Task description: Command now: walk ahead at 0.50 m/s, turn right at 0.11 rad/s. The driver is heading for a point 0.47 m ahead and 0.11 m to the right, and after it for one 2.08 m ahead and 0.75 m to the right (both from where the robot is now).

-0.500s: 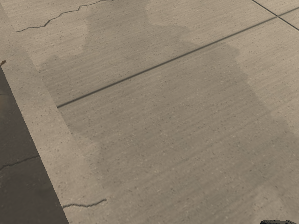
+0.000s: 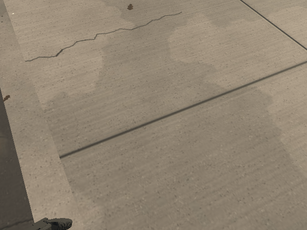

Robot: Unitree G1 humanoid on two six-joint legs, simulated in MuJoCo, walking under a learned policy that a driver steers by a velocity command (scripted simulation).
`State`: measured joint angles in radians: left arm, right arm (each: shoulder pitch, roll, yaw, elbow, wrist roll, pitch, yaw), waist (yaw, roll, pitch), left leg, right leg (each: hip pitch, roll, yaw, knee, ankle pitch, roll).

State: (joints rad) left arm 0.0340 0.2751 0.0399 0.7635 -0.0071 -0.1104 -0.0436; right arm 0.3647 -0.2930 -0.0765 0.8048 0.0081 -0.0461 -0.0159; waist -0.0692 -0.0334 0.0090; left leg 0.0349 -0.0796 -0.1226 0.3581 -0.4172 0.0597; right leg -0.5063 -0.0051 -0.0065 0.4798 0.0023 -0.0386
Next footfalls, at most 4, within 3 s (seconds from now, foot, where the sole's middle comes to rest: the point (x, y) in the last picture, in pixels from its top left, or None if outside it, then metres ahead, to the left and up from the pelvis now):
0.02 right None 0.18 -0.11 -0.77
0.50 left None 0.48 0.06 -0.77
0.96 right None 0.43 -0.20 -0.77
1.30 left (146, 213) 0.55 0.00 -0.77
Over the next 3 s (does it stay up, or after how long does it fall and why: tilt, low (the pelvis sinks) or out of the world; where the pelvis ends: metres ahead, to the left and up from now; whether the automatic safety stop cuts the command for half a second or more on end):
stays up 0.72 -0.10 0.01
